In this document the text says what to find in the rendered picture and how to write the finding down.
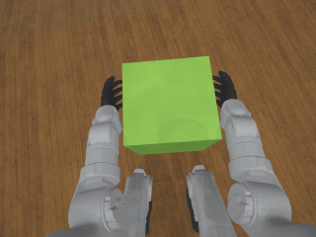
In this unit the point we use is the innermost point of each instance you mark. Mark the left robot hand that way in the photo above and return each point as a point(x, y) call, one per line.
point(108, 94)

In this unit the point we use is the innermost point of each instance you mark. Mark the right robot hand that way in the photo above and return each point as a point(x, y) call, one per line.
point(226, 88)

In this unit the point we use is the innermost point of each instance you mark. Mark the robot right upper arm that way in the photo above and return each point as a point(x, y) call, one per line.
point(263, 210)

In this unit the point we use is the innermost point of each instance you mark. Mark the right robot foot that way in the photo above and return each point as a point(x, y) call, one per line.
point(194, 223)

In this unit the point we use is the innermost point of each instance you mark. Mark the carton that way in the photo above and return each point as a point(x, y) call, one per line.
point(169, 106)

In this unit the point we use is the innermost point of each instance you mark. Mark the robot left upper arm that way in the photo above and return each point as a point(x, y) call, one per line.
point(99, 212)

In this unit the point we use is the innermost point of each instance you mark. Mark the robot right forearm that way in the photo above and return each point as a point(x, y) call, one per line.
point(247, 157)

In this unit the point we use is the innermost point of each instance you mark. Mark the robot left forearm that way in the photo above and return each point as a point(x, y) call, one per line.
point(101, 167)

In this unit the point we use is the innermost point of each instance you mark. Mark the robot right thigh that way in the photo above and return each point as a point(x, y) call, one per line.
point(212, 216)

